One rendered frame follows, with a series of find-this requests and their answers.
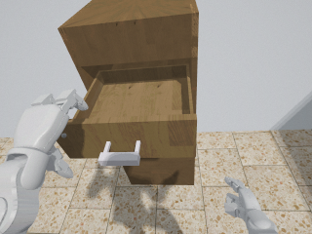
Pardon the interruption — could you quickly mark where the cabinet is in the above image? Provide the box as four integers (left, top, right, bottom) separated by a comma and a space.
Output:
58, 0, 199, 185

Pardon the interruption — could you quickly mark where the left robot forearm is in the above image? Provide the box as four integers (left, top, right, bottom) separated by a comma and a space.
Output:
0, 146, 51, 234

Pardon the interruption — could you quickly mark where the robot left hand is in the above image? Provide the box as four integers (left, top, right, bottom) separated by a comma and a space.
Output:
13, 89, 89, 178

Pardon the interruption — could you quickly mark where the robot right hand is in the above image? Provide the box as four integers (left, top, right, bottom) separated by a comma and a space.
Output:
224, 176, 261, 222

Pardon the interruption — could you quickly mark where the drawer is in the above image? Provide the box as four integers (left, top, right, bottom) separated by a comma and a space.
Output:
57, 63, 197, 159

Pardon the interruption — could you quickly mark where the right robot forearm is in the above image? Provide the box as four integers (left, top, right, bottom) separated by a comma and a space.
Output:
245, 210, 279, 234

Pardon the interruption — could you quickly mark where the handle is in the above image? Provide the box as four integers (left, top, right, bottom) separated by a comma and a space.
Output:
98, 140, 141, 166

